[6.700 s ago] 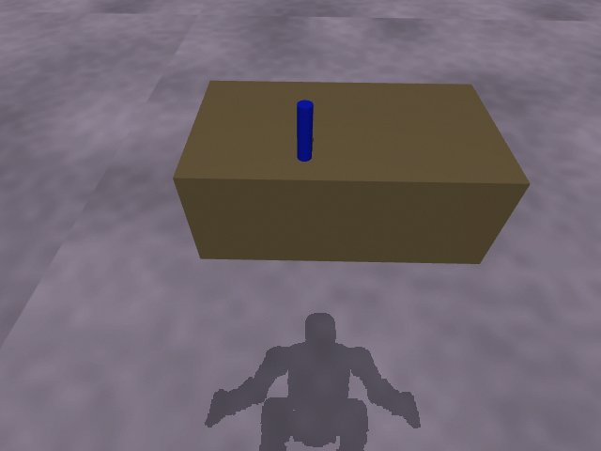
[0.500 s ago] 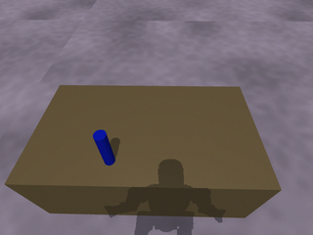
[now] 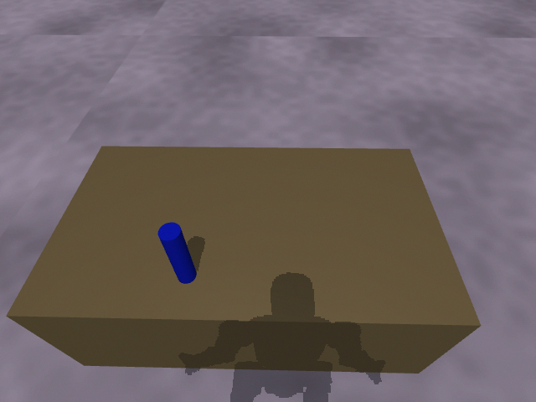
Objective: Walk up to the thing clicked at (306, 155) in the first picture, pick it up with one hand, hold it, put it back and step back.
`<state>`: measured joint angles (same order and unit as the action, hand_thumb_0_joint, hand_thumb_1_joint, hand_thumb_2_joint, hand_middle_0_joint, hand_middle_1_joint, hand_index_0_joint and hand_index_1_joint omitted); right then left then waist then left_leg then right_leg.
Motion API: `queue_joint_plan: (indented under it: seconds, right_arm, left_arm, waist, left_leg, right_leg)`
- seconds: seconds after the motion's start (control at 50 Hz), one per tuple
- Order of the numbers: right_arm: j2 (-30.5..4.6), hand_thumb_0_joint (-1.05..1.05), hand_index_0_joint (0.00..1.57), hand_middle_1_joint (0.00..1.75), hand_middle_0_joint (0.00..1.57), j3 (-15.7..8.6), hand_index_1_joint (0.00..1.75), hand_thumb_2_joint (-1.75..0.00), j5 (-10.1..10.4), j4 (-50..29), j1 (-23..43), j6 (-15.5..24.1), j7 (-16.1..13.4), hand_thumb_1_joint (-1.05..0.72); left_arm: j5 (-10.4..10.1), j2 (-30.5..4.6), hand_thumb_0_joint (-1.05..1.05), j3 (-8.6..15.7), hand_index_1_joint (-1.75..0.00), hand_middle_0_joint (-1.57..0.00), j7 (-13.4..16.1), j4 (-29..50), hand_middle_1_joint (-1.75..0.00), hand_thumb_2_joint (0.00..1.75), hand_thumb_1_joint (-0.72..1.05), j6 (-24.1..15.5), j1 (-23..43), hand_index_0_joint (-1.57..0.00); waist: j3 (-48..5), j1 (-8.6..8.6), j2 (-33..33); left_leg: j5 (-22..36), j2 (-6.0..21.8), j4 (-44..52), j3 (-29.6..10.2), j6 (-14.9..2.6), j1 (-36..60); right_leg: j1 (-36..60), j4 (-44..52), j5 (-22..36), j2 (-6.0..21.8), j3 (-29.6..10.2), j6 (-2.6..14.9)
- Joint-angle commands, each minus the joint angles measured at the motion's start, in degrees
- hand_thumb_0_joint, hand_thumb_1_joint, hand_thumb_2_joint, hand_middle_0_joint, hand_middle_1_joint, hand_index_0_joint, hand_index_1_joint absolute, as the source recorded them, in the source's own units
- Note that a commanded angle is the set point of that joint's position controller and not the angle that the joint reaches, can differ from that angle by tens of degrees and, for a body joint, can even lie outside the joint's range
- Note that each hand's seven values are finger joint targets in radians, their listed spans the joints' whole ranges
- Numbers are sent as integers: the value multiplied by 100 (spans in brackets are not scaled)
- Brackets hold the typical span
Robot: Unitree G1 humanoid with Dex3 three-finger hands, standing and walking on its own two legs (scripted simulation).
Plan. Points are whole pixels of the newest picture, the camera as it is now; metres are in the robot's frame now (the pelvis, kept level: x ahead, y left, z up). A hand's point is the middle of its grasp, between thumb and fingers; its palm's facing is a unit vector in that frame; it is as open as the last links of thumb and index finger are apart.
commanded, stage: stand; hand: left
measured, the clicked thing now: (179, 255) +0.49 +0.25 -0.23
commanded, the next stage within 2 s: go down in 0.66 s
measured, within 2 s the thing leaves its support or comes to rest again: neither
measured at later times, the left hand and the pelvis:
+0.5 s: hand out of the picture +0.08 +0.26 -0.15, palm faces -0.03 -0.94 -0.35, open 7.4 cm; pelvis +0.00 +0.00 +0.00, yaw +0 degrees
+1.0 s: hand out of the picture +0.15 +0.25 -0.15, palm faces +0.04 -0.94 -0.33, open 11.0 cm; pelvis -0.02 +0.01 -0.02, yaw +1 degrees
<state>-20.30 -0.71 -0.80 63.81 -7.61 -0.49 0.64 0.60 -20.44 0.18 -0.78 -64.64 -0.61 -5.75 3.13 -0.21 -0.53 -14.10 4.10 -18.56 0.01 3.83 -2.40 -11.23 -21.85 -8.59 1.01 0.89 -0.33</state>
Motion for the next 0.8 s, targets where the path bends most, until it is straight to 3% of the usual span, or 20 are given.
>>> queue_joint_plan:
  seconds: [0.0, 0.32, 0.52, 0.72, 0.74, 0.76, 0.78]
  right_arm:
    - [-1212, 0, 20, 30, 20, -219, 30, -90, 0, -332, 113, 156, -85, -90]
    - [-1216, 0, 20, 30, 20, -218, 30, -90, 7, -314, 55, 144, -89, -90]
    - [-1229, 0, 20, 30, 20, -223, 30, -90, 14, -355, 52, 153, -96, -90]
    - [-1213, 0, 20, 30, 20, -216, 30, -90, 6, -351, 20, 131, -96, -90]
    - [-1210, 0, 12, 22, 12, -221, 22, -82, -2, -361, -6, 134, -101, -82]
    - [-92, 0, 5, 14, 4, 8, 14, -74, 577, -2372, 2004, 849, -182, -74]
    - [-424, 0, 5, 6, 4, -7, 6, -66, 564, -2604, 1953, 1007, -246, -66]
  left_arm:
    - [-16, -1269, 0, 250, -30, -20, 89, 349, -30, 90, 90, -117, 245, -20]
    - [-10, -1254, 0, 240, -30, -20, 85, 325, -30, 90, 90, -97, 210, -20]
    - [-17, -1265, 0, 244, -30, -20, 94, 327, -30, 90, 90, -111, 180, -20]
    - [-12, -1249, 0, 232, -30, -20, 107, 334, -30, 90, 90, -118, 181, -20]
    - [-12, -1271, 0, 242, -22, -17, 111, 353, -23, 82, 82, -114, 228, -19]
    - [-417, -64, 0, 62, -14, -9, 143, 2364, -15, 74, 74, -534, 2238, -11]
    - [-431, -647, 0, 240, -6, -2, 261, 2422, -7, 66, 66, -475, 2014, -3]
  waist:
    - [-461, 21, 17]
    - [-290, -2, 93]
    - [-486, 36, 78]
    - [-450, 40, 100]
    - [-472, 61, 112]
    - [-568, 196, -77]
    - [-604, 127, 7]
  left_leg:
    - [642, 389, 379, -205, -402, -405]
    - [498, 361, 389, -210, -408, -405]
    - [767, 383, 340, -183, -394, -277]
    - [721, 384, 281, -165, -393, -316]
    - [732, 383, 301, -162, -383, -343]
    - [637, -458, -444, 325, -359, -1348]
    - [371, -440, -407, 324, -376, -1217]
  right_leg:
    - [554, 317, 836, 644, -570, 189]
    - [358, 351, 457, 587, -549, 169]
    - [495, 252, 1018, 634, -557, 193]
    - [489, 284, 924, 644, -568, 173]
    - [495, 272, 959, 660, -591, 188]
    - [26, -111, 355, 56, 61, 11]
    - [155, -15, -16, 76, 42, -7]
